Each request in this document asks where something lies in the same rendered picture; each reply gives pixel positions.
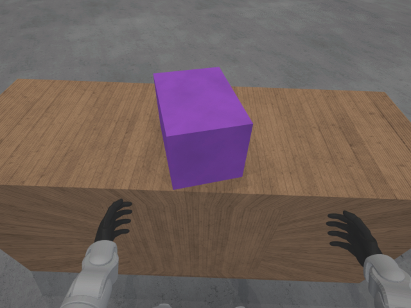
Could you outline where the left robot forearm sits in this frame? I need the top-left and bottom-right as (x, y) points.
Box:
(60, 240), (119, 308)

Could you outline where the right robot forearm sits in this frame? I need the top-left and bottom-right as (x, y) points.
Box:
(363, 254), (411, 308)

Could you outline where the left robot hand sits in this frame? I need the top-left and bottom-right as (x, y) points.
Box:
(94, 199), (132, 242)

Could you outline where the carton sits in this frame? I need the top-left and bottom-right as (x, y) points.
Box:
(153, 67), (253, 190)

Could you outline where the right robot hand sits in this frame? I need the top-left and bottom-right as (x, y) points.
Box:
(326, 210), (382, 266)

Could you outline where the pedestal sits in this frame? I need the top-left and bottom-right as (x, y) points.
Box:
(0, 79), (411, 283)

